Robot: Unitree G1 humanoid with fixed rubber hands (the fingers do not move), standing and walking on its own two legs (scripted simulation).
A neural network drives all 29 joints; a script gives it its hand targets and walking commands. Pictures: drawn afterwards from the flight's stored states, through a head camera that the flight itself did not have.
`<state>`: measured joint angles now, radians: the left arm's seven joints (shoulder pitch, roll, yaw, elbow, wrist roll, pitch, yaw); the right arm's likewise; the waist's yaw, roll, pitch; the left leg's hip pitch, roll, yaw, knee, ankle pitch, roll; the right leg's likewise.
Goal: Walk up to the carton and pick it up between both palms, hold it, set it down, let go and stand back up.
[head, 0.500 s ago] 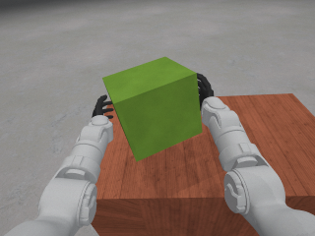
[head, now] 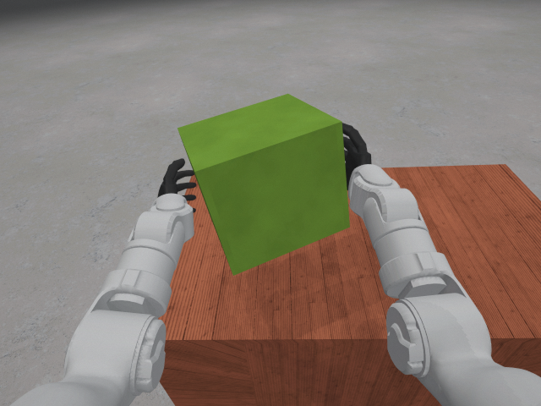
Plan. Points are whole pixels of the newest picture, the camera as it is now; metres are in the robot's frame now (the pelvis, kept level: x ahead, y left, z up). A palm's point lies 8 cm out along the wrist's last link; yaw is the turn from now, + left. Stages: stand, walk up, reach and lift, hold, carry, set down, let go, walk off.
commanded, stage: hold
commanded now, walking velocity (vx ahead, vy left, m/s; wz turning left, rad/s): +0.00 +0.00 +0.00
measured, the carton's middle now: (262, 177) +0.40 +0.01 +0.18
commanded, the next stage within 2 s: none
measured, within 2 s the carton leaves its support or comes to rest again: neither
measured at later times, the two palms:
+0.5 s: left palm (170, 204) +0.38 +0.16 +0.16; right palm (356, 169) +0.39 -0.13 +0.19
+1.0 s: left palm (170, 204) +0.38 +0.16 +0.16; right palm (356, 168) +0.39 -0.13 +0.20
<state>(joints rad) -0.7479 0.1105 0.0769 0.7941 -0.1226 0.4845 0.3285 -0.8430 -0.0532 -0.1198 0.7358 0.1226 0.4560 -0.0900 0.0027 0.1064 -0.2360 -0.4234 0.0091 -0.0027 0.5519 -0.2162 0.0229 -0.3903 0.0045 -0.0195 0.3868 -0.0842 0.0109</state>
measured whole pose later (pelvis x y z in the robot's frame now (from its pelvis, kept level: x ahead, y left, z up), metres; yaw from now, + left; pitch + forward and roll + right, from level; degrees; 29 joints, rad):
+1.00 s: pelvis +0.00 +0.00 +0.00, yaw +0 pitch +5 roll -2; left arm -0.73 0.11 0.08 0.74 -0.12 0.53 0.31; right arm -0.84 -0.05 -0.12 0.68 0.13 0.50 -0.10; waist 0.00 0.10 -0.24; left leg -0.42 0.01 -0.01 0.55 -0.21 0.02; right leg -0.39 0.00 -0.02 0.38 -0.08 0.01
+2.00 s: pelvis +0.00 +0.00 +0.00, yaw +0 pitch +5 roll -2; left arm -0.72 0.11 0.08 0.73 -0.11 0.53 0.29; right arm -0.84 -0.05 -0.12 0.67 0.14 0.50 -0.10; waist 0.00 0.09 -0.24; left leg -0.42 0.01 -0.01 0.55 -0.21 0.03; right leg -0.39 0.00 -0.02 0.38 -0.08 0.01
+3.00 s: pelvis +0.00 +0.00 +0.00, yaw +0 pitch +5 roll -2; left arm -0.72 0.11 0.08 0.73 -0.11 0.53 0.29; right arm -0.83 -0.05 -0.12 0.67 0.14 0.50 -0.10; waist 0.00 0.09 -0.24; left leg -0.42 0.01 -0.01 0.55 -0.21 0.03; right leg -0.39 0.00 -0.02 0.38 -0.08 0.01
